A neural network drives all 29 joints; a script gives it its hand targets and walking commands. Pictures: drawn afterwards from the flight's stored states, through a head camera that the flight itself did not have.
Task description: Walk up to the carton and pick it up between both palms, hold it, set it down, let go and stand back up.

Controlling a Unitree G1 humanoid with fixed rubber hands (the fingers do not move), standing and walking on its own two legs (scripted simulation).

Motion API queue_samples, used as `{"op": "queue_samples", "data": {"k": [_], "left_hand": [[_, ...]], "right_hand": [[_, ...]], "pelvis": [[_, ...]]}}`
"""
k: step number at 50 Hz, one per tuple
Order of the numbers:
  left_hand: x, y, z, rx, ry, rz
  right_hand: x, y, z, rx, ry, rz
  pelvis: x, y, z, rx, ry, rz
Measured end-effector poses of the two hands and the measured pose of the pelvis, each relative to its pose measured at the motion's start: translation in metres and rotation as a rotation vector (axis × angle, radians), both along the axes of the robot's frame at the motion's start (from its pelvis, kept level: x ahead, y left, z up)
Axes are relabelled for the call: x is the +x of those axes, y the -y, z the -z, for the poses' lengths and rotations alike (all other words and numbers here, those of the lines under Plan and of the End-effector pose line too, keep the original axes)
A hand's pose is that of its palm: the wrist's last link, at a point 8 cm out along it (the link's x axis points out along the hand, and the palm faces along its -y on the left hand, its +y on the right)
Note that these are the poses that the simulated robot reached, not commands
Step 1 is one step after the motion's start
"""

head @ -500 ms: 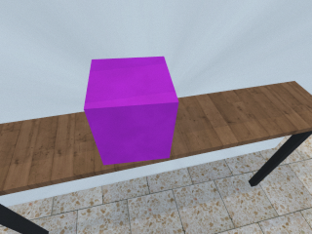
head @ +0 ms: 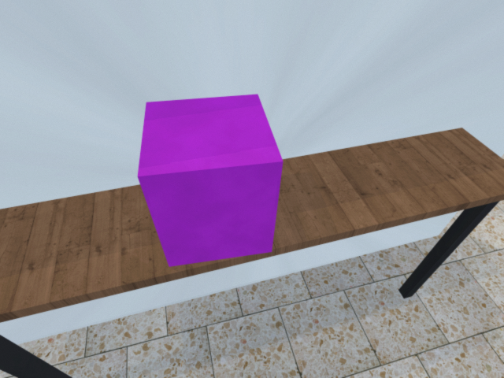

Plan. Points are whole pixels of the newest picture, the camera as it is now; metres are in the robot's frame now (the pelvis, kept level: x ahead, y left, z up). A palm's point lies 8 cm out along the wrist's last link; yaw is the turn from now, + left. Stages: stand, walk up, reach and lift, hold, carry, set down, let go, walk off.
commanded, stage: stand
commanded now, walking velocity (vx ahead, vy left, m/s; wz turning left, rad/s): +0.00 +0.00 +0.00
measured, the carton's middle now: (212, 181) +0.46 +0.06 +0.05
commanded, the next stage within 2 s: none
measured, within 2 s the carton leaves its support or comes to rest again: neither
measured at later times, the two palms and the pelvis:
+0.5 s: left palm out of the picture -0.01 +0.21 -0.14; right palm out of the picture -0.05 -0.22 -0.14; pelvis +0.00 +0.00 +0.00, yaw +0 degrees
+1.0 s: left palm out of the picture -0.03 +0.22 -0.14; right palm out of the picture -0.06 -0.20 -0.15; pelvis -0.01 +0.01 +0.00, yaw +0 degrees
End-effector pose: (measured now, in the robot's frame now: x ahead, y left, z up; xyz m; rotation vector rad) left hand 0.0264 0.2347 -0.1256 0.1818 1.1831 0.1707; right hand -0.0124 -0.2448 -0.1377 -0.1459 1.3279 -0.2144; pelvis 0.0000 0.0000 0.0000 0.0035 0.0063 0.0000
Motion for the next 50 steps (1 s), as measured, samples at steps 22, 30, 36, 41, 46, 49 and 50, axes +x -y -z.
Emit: {"op": "queue_samples", "data": {"k": [22,30,36,41,46,49,50], "left_hand": [[-0.038,0.018,0.014,-0.052,-0.155,-0.027],[-0.044,0.022,0.018,-0.069,-0.182,-0.029],[-0.047,0.019,0.019,-0.067,-0.195,-0.032],[-0.05,0.018,0.018,-0.063,-0.204,-0.037],[-0.056,0.019,0.018,-0.067,-0.22,-0.039],[-0.059,0.019,0.019,-0.069,-0.232,-0.04],[-0.06,0.02,0.019,-0.07,-0.236,-0.04]], "right_hand": [[-0.036,-0.023,0.006,0.042,-0.108,0.047],[-0.042,-0.031,0.007,0.05,-0.127,0.055],[-0.047,-0.038,0.008,0.059,-0.137,0.057],[-0.048,-0.041,0.01,0.064,-0.139,0.053],[-0.047,-0.044,0.011,0.07,-0.137,0.05],[-0.047,-0.044,0.01,0.069,-0.136,0.052],[-0.047,-0.044,0.01,0.068,-0.136,0.053]], "pelvis": [[-0.002,-0.003,-0.001,-0.001,0.013,0.006],[-0.003,-0.006,-0.001,-0.004,0.016,0.008],[-0.004,-0.008,-0.001,-0.001,0.02,0.006],[-0.005,-0.01,-0.001,0.0,0.022,0.006],[-0.006,-0.01,-0.001,0.0,0.025,0.008],[-0.006,-0.01,-0.001,-0.001,0.024,0.009],[-0.006,-0.011,-0.001,-0.001,0.024,0.007]]}}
